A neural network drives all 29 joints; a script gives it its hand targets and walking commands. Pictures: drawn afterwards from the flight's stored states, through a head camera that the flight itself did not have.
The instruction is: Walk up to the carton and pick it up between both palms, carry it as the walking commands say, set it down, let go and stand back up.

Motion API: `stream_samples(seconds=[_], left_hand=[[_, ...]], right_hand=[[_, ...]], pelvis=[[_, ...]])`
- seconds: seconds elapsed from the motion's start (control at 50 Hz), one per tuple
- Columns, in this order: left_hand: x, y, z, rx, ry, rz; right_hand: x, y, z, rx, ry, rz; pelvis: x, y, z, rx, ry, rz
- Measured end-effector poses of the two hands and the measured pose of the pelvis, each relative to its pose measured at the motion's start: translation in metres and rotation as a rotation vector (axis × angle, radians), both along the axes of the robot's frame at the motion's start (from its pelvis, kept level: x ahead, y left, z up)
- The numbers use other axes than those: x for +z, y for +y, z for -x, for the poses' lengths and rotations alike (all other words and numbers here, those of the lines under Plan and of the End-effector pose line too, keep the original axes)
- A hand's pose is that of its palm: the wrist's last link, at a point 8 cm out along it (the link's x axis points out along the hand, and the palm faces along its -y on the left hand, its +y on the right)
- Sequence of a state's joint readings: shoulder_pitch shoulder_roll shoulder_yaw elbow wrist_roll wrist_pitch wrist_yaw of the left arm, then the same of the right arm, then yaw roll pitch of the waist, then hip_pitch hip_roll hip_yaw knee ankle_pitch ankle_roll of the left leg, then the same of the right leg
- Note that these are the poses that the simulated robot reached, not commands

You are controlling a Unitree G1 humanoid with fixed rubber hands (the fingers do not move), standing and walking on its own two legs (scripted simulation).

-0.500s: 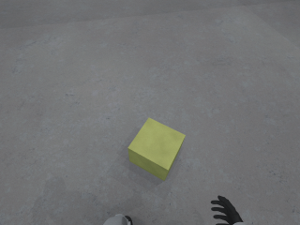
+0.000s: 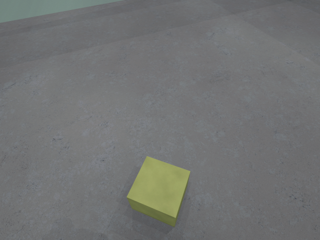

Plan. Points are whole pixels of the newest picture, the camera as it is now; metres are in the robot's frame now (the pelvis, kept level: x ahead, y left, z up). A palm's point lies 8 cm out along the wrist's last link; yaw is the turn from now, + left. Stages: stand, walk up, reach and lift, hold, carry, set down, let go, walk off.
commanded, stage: walk up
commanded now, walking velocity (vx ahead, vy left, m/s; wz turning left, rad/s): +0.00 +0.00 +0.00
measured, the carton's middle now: (160, 190) +0.48 +0.00 -0.67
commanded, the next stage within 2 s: none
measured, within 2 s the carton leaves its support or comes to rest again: neither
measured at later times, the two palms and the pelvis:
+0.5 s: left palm out of the picture +0.05 +0.24 -0.15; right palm out of the picture +0.09 -0.20 -0.14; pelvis +0.07 +0.02 +0.00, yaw +0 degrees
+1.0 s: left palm out of the picture +0.06 +0.23 -0.15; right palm out of the picture +0.07 -0.19 -0.15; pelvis +0.08 +0.02 +0.00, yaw +0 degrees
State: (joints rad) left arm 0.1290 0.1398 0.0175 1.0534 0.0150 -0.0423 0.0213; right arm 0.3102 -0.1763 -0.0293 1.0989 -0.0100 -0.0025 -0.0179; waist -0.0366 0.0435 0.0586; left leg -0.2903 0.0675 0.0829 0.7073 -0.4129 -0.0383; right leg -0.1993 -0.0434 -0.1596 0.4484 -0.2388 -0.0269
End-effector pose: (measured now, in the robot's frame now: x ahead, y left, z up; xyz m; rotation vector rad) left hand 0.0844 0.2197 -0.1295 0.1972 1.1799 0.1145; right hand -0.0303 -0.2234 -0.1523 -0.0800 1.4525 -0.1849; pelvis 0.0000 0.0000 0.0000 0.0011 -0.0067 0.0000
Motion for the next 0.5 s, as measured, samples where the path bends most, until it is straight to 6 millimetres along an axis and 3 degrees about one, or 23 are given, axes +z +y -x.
stream_samples(seconds=[0.1, 0.24, 0.36, 0.5], left_hand=[[-0.016, 0.004, 0.017, 0.045, 0.108, 0.024], [-0.019, 0.01, 0.025, 0.092, 0.182, 0.043], [-0.019, 0.017, 0.029, 0.112, 0.218, 0.038], [-0.018, 0.02, 0.034, 0.125, 0.263, 0.027]], right_hand=[[0.001, 0.004, -0.049, 0.019, -0.073, 0.024], [0.014, 0.014, -0.094, 0.035, -0.117, 0.052], [0.016, 0.019, -0.116, 0.06, -0.128, 0.05], [0.012, 0.024, -0.117, 0.051, -0.098, 0.051]], pelvis=[[-0.004, 0.006, -0.017, -0.003, -0.001, 0.025], [0.003, 0.011, -0.041, -0.005, 0.007, 0.011], [0.004, 0.017, -0.054, -0.006, 0.014, 0.005], [0.004, 0.022, -0.066, -0.008, 0.019, 0.002]])
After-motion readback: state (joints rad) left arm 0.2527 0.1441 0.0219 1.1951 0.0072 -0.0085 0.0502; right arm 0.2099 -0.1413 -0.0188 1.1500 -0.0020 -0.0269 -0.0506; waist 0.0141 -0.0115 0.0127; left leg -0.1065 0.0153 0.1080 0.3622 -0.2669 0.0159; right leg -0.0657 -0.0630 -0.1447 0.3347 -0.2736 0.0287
